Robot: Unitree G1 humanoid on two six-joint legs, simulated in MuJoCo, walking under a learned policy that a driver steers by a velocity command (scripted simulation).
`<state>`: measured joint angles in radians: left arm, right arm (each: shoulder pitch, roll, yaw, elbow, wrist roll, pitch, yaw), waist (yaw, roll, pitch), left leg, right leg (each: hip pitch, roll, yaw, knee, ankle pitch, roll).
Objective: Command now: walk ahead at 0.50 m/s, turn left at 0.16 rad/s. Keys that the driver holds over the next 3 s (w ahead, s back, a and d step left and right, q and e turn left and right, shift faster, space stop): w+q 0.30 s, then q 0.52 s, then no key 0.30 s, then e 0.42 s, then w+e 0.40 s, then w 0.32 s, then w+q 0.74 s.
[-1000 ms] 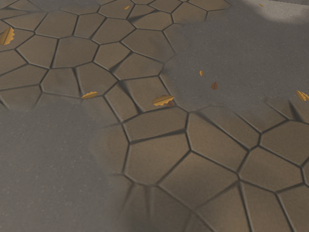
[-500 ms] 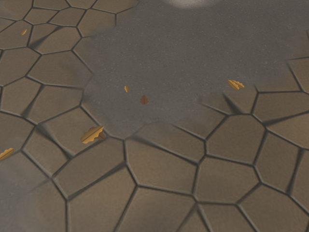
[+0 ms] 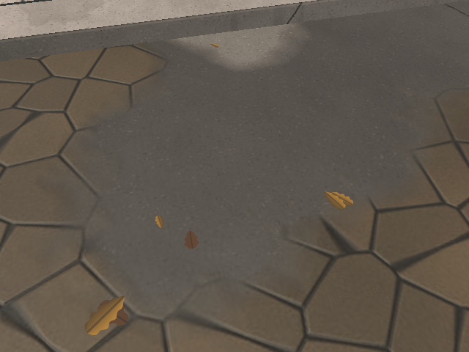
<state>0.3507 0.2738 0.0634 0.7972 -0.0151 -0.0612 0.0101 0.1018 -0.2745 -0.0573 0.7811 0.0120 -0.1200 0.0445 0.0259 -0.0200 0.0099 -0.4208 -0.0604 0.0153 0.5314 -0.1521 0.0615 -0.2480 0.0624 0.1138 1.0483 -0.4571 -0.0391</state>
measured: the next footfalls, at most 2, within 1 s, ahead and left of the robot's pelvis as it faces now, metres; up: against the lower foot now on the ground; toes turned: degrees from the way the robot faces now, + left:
right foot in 0.40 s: +0.39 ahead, -0.10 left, +0.00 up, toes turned +16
left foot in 0.82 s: +0.33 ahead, +0.16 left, +0.00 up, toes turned +30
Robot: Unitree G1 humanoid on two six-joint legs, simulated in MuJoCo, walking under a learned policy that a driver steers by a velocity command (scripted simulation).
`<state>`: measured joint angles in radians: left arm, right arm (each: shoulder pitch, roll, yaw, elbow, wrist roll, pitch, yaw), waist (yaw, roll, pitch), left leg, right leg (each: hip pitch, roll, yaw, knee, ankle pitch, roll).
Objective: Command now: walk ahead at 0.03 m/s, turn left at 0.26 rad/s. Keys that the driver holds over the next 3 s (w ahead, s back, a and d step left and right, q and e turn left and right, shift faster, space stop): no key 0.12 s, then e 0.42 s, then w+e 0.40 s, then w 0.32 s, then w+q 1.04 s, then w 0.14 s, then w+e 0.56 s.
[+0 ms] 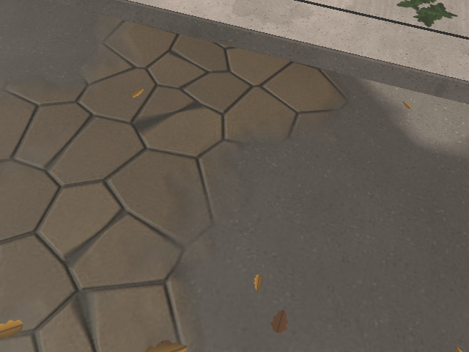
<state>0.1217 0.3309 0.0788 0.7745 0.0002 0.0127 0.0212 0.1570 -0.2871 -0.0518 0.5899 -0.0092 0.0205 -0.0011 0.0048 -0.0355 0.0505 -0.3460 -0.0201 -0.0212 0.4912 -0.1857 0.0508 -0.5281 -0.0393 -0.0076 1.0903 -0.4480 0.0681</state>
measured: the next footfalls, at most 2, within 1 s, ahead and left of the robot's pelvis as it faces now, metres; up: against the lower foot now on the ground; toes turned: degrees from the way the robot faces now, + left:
right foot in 0.20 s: +0.06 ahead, -0.15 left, +0.00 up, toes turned +0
right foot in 0.74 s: +0.01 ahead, -0.17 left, +0.00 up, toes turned -19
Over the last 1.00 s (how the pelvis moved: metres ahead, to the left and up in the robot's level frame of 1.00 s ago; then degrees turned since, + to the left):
0.30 0.04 0.01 31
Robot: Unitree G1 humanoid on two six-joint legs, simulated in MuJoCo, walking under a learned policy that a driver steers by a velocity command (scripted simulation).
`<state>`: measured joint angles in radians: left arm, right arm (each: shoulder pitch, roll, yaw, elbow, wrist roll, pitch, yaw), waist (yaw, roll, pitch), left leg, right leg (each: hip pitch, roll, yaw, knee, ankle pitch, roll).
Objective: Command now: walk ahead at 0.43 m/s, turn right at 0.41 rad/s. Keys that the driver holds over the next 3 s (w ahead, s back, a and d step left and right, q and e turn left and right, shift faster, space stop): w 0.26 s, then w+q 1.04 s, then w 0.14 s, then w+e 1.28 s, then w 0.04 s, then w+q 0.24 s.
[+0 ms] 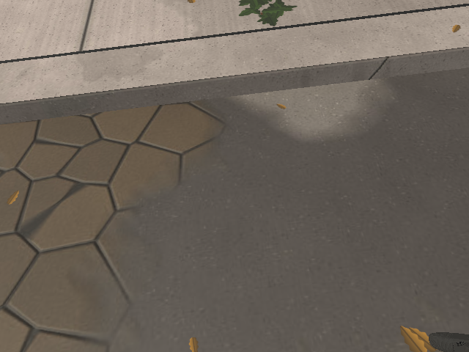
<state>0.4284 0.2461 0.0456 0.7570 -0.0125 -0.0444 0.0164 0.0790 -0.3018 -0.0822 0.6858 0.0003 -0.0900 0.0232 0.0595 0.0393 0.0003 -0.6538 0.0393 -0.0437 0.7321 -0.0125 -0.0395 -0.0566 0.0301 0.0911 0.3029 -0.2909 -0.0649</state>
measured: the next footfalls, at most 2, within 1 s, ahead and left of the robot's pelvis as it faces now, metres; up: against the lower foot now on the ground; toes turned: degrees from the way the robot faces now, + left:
left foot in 0.20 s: +0.29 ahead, +0.13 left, +0.00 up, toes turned -4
right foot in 0.66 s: +0.55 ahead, -0.13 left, +0.00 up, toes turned +7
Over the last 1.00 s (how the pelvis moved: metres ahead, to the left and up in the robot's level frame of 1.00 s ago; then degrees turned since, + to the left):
0.09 -0.11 0.01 -24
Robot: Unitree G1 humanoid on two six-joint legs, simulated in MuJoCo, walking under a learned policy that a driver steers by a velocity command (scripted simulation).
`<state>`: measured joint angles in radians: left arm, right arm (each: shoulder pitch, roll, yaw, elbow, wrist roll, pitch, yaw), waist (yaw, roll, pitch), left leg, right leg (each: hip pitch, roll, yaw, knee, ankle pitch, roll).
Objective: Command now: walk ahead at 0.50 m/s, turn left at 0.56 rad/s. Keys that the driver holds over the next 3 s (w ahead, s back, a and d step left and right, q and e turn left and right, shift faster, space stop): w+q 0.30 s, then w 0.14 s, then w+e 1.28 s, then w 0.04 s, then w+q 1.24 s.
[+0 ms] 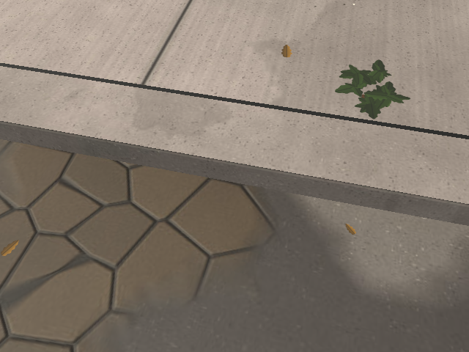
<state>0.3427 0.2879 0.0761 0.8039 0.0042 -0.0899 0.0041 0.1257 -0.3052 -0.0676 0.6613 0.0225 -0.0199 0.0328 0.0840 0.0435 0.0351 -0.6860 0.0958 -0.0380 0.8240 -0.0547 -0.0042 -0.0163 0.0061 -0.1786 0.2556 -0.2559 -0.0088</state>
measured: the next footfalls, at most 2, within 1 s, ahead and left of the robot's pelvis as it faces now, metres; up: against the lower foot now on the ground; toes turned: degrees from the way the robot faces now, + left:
left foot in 0.16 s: +0.26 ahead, +0.14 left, +0.00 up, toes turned +8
right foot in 0.66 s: +0.57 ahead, +0.00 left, +0.00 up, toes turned +11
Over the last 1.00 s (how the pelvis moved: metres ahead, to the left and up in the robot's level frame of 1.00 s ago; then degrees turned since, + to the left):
0.55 -0.01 -0.01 17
